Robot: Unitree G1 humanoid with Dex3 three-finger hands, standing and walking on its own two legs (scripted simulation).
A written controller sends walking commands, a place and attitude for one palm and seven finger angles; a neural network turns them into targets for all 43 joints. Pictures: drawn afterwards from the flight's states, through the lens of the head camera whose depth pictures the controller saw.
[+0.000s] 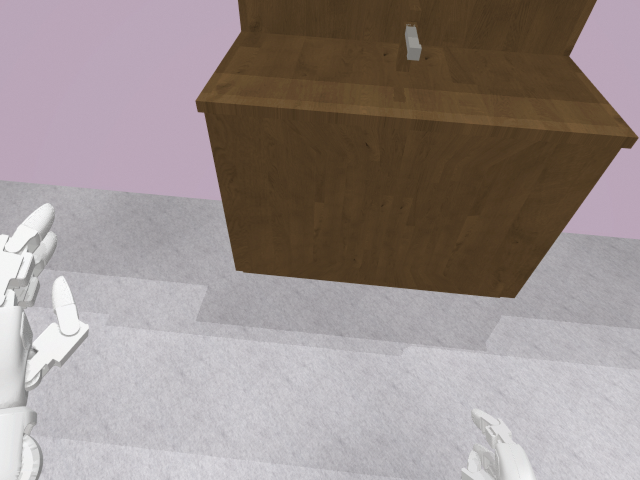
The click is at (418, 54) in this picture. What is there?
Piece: tap's lever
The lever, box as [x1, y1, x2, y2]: [407, 44, 421, 60]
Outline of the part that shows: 409,44 407,59 418,60 421,49 420,45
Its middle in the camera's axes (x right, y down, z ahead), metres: +0.22 -0.44 +0.92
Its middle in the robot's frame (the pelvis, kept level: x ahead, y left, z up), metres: +1.00 -0.16 +0.12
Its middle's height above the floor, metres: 0.89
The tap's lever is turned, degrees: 0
